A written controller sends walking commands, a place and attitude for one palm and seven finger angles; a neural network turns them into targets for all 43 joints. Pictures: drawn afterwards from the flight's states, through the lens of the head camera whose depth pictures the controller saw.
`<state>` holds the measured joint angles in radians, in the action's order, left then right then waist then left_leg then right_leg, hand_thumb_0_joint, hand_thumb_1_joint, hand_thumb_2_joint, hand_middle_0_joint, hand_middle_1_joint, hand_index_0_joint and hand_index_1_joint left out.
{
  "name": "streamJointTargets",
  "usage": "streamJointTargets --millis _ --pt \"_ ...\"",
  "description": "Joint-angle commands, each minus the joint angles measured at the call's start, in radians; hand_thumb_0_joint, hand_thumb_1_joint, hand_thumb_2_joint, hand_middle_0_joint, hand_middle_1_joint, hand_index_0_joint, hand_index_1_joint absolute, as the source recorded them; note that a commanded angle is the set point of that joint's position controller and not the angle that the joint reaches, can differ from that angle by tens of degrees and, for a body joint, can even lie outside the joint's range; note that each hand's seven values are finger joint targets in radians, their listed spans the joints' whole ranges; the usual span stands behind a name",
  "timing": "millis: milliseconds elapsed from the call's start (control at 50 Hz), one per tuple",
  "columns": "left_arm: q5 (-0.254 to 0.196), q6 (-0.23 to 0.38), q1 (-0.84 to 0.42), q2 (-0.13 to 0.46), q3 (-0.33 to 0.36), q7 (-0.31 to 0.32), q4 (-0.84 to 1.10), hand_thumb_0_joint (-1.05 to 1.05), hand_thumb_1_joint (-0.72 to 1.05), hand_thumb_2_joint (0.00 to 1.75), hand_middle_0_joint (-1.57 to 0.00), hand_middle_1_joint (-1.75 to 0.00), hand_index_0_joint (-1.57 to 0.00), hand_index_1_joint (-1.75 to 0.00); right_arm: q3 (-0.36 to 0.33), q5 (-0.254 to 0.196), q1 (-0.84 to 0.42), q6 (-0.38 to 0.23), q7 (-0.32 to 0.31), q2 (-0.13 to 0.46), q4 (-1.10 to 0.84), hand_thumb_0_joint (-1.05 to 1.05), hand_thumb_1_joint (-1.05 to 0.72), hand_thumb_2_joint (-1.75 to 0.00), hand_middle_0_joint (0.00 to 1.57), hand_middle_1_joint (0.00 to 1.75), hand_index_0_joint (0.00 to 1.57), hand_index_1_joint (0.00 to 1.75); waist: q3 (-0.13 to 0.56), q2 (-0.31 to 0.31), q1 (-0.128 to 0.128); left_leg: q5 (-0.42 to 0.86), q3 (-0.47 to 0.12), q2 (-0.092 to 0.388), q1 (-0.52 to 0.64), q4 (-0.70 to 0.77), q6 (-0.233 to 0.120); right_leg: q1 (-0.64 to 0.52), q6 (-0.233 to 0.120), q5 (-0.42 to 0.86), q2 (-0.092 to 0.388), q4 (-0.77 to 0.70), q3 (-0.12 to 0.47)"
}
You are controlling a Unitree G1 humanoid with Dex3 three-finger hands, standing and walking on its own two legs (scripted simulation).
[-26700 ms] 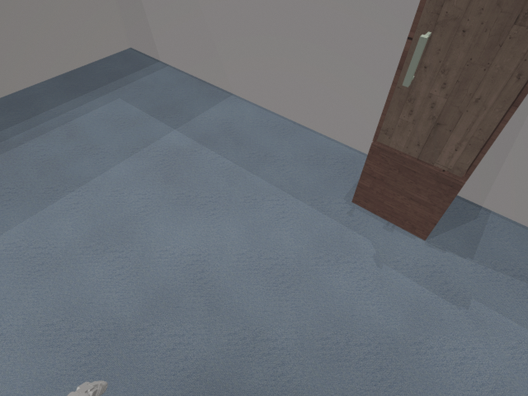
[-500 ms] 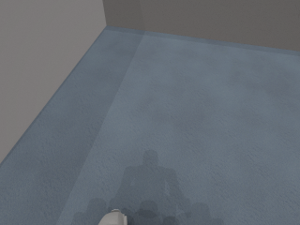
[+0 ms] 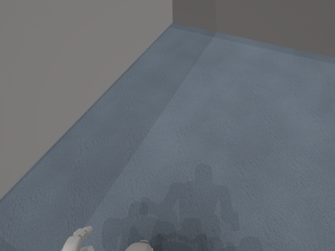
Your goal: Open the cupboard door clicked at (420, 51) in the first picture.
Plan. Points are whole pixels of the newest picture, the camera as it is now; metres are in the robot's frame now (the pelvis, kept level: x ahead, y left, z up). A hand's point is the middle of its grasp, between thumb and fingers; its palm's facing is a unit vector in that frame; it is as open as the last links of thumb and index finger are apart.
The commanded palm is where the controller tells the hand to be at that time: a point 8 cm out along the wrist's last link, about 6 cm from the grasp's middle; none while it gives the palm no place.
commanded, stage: turn to face it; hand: left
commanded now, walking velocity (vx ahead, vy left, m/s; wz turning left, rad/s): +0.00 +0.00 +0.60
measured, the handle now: out of the picture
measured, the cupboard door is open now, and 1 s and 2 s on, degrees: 46 46 46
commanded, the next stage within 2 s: none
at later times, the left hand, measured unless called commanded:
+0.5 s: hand out of the picture +0.01 +0.20 -0.16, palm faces +0.38 -0.88 -0.28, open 7.4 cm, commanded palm none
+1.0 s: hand out of the picture -0.01 +0.12 -0.16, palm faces +0.66 -0.72 -0.21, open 7.3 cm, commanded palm none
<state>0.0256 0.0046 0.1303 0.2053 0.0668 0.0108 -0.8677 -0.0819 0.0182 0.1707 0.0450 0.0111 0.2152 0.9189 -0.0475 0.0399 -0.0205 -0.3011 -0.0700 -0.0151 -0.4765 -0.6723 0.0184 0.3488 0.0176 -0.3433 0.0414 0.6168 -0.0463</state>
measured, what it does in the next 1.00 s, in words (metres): steps on the spot, turning left: left foot, then right foot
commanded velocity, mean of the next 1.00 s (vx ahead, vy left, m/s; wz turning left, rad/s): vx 0.00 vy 0.00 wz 0.60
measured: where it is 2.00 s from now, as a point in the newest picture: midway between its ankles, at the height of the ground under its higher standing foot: outside the picture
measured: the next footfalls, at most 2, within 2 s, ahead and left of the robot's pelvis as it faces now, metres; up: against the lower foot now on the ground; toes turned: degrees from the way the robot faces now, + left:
left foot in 0.36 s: +0.04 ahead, +0.11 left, +0.00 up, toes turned +23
right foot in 0.64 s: +0.17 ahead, -0.14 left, +0.00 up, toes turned +21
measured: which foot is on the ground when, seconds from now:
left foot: up 0.00-0.34, down 0.36-0.64, up 0.66-1.00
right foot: down 0.00-0.36, up 0.38-0.62, down 0.64-1.00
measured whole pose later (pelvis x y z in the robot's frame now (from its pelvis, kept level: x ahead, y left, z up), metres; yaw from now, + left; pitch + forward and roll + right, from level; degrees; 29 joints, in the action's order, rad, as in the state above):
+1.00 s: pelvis +0.07 -0.07 +0.01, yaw +41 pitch +1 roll +1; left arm 0.03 0.00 0.23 0.20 0.05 0.01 -0.89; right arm -0.07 0.01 0.10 0.06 0.03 0.22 0.91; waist -0.10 -0.05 0.01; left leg -0.36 0.11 0.02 -0.31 -0.63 0.03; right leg 0.26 0.01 -0.36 0.17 0.63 -0.30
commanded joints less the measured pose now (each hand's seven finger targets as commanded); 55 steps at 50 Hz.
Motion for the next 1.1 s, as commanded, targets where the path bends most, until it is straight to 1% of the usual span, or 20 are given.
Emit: streamJointTargets --millis 0,80,220,280,300,340,360,400,440,580,620,660,700,740,860,940,960,980,1000,1080 --pt "0.003 0.009 0.094 0.197 0.04 0.03 0.047 0.0 0.9 0.9 -0.2 -0.3 -0.2 -0.3 -0.033 0.002 -0.079 -0.007 0.002 0.102 -0.111 0.0 -0.9 -0.9 0.2 0.3 0.2 0.3 0.06 -0.282 0.046 -0.229 0.025 0.031 -0.203 -0.556 0.022 -0.173 -0.183 0.299 0.403 -0.313 0.321" --pt "0.002 0.016 0.065 0.148 0.02 0.024 0.051 0.0 0.9 0.9 -0.2 -0.3 -0.2 -0.3 -0.014 -0.003 -0.049 0.008 0.021 0.067 -0.079 0.0 -0.9 -0.9 0.2 0.3 0.2 0.3 0.063 -0.239 0.015 -0.108 0.103 0.051 -0.135 -0.463 0.051 -0.235 -0.104 0.585 0.275 -0.227 0.002" --pt "0.005 0.015 0.18 0.212 0.039 0.021 0.003 0.0 0.9 0.9 -0.2 -0.3 -0.2 -0.3 0.01 -0.008 -0.135 -0.004 0.023 0.058 -0.103 0.0 -0.9 -0.9 0.2 0.3 0.2 0.3 0.092 -0.241 0.075 -0.145 0.194 0.033 -0.018 -0.091 0.032 -0.384 -0.117 0.822 0.328 -0.132 -0.059" --pt "-0.002 0.017 0.16 0.225 0.046 0.014 -0.001 0.0 0.9 0.9 -0.2 -0.3 -0.2 -0.3 0.004 -0.004 -0.061 -0.014 0.017 0.092 -0.092 0.0 -0.9 -0.9 0.2 0.3 0.2 0.3 0.139 -0.223 0.028 -0.011 0.225 0.0 0.174 0.13 0.008 -0.329 -0.07 0.847 0.313 0.007 -0.122" --pt "-0.011 0.016 0.139 0.225 0.044 0.01 0.007 0.0 0.9 0.9 -0.2 -0.3 -0.2 -0.3 -0.007 0.002 0.019 -0.02 0.015 0.131 -0.071 0.0 -0.9 -0.9 0.2 0.3 0.2 0.3 0.178 -0.156 -0.026 0.165 0.205 0.027 0.343 0.223 -0.015 -0.223 -0.033 0.761 0.301 0.139 -0.152" --pt "-0.016 0.006 0.057 0.122 0.013 0.001 0.096 0.0 0.9 0.9 -0.2 -0.3 -0.2 -0.3 -0.052 0.003 0.16 -0.023 0.003 0.318 -0.045 0.0 -0.9 -0.9 0.2 0.3 0.2 0.3 0.232 0.269 -0.099 0.918 -0.332 0.474 0.607 0.252 -0.284 0.267 0.065 -0.332 0.089 0.537 -0.097" --pt "-0.008 -0.011 0.017 0.139 0.016 0.01 0.116 0.0 0.9 0.9 -0.2 -0.3 -0.2 -0.3 -0.05 -0.001 0.178 -0.02 -0.007 0.319 -0.034 0.0 -0.9 -0.9 0.2 0.3 0.2 0.3 0.2 0.094 -0.093 0.857 -0.279 0.487 0.552 0.233 -0.299 0.301 0.06 -0.312 0.093 0.589 0.006" --pt "-0.01 -0.018 0.01 0.125 0.02 0.013 0.072 0.0 0.9 0.9 -0.2 -0.3 -0.2 -0.3 -0.036 0.005 0.067 -0.025 -0.026 0.259 -0.058 0.0 -0.9 -0.9 0.2 0.3 0.2 0.3 0.153 0.205 -0.053 0.679 -0.19 0.37 0.416 0.253 -0.236 0.28 0.069 -0.219 0.098 0.576 0.049" --pt "-0.011 -0.03 0.053 0.119 0.024 -0.002 0.047 0.0 0.9 0.9 -0.2 -0.3 -0.2 -0.3 -0.024 0.009 -0.033 -0.027 -0.023 0.229 -0.085 0.0 -0.9 -0.9 0.2 0.3 0.2 0.3 0.091 0.142 0.005 0.484 -0.105 0.275 0.282 0.283 -0.178 0.192 0.064 -0.134 0.07 0.488 0.03" --pt "-0.007 -0.009 0.211 0.134 0.032 -0.007 0.022 0.0 0.9 0.9 -0.2 -0.3 -0.2 -0.3 -0.037 0.003 -0.126 -0.01 -0.008 0.228 -0.12 0.0 -0.9 -0.9 0.2 0.3 0.2 0.3 0.084 0.093 0.081 0.153 -0.104 0.164 0.058 0.169 -0.097 -0.186 0.052 0.087 -0.008 -0.068 -0.05" --pt "0.014 0.009 0.243 0.292 0.059 0.011 0.031 0.0 0.9 0.9 -0.2 -0.3 -0.2 -0.3 -0.021 -0.008 -0.115 -0.013 0.003 0.102 -0.158 0.0 -0.9 -0.9 0.2 0.3 0.2 0.3 0.103 -0.409 0.108 -0.313 0.091 -0.059 -0.179 -0.291 0.024 -0.313 -0.107 0.182 0.423 -0.343 0.42" --pt "0.003 0.009 0.172 0.234 0.042 0.023 0.045 0.0 0.9 0.9 -0.2 -0.3 -0.2 -0.3 -0.031 -0.004 -0.138 -0.002 0.003 0.138 -0.14 0.0 -0.9 -0.9 0.2 0.3 0.2 0.3 0.062 -0.353 0.074 -0.269 -0.006 0.025 -0.153 -0.607 0.009 -0.16 -0.174 0.221 0.42 -0.328 0.388" --pt "0.003 0.004 0.063 0.173 0.024 0.025 0.074 0.0 0.9 0.9 -0.2 -0.3 -0.2 -0.3 -0.022 -0.002 -0.091 0.011 0.018 0.103 -0.1 0.0 -0.9 -0.9 0.2 0.3 0.2 0.3 0.05 -0.246 0.012 -0.147 0.038 0.052 -0.096 -0.614 0.028 -0.116 -0.122 0.306 0.31 -0.278 0.124" --pt "0.004 0.01 0.069 0.159 0.02 0.025 0.074 0.0 0.9 0.9 -0.2 -0.3 -0.2 -0.3 -0.012 -0.004 -0.08 0.015 0.024 0.082 -0.087 0.0 -0.9 -0.9 0.2 0.3 0.2 0.3 0.062 -0.249 0.014 -0.128 0.086 0.049 -0.066 -0.49 0.043 -0.159 -0.106 0.412 0.283 -0.261 0.023" --pt "0.006 0.012 0.174 0.205 0.041 0.023 0.022 0.0 0.9 0.9 -0.2 -0.3 -0.2 -0.3 0.006 -0.01 -0.136 0.001 0.025 0.05 -0.098 0.0 -0.9 -0.9 0.2 0.3 0.2 0.3 0.094 -0.224 0.076 -0.173 0.168 0.034 0.008 -0.144 0.036 -0.319 -0.135 0.628 0.337 -0.192 -0.025" --pt "-0.001 0.006 0.136 0.213 0.054 0.014 0.019 0.0 0.9 0.9 -0.2 -0.3 -0.2 -0.3 0.001 -0.007 -0.047 -0.011 0.019 0.078 -0.084 0.0 -0.9 -0.9 0.2 0.3 0.2 0.3 0.121 -0.199 0.026 -0.023 0.192 0.029 0.192 0.121 0.011 -0.243 -0.082 0.527 0.339 -0.078 -0.103" --pt "-0.009 0.002 0.123 0.201 0.052 0.01 0.026 0.0 0.9 0.9 -0.2 -0.3 -0.2 -0.3 -0.009 -0.003 0.012 -0.018 0.019 0.116 -0.07 0.0 -0.9 -0.9 0.2 0.3 0.2 0.3 0.147 -0.114 -0.011 0.107 0.154 0.053 0.338 0.241 -0.009 -0.144 -0.037 0.453 0.315 0.044 -0.137" --pt "-0.015 -0.005 0.115 0.144 0.042 0.002 0.056 0.0 0.9 0.9 -0.2 -0.3 -0.2 -0.3 -0.037 0.007 0.067 -0.025 0.014 0.227 -0.067 0.0 -0.9 -0.9 0.2 0.3 0.2 0.3 0.18 0.172 -0.043 0.369 -0.178 0.294 0.501 0.299 -0.112 0.114 0.039 0.027 0.181 0.269 -0.176" --pt "-0.01 -0.013 0.038 0.104 0.019 0.003 0.109 0.0 0.9 0.9 -0.2 -0.3 -0.2 -0.3 -0.053 0.006 0.133 -0.017 0.003 0.295 -0.053 0.0 -0.9 -0.9 0.2 0.3 0.2 0.3 0.151 0.271 -0.082 0.656 -0.353 0.463 0.498 0.323 -0.254 0.282 0.066 -0.346 0.1 0.432 -0.091" --pt "-0.004 -0.028 0.014 0.119 0.029 -0.001 0.055 0.0 0.9 0.9 -0.2 -0.3 -0.2 -0.3 -0.027 0.007 0.011 -0.029 -0.026 0.208 -0.074 0.0 -0.9 -0.9 0.2 0.3 0.2 0.3 0.095 0.153 -0.01 0.46 -0.168 0.288 0.33 0.32 -0.188 0.264 0.061 -0.101 0.087 0.55 0.048"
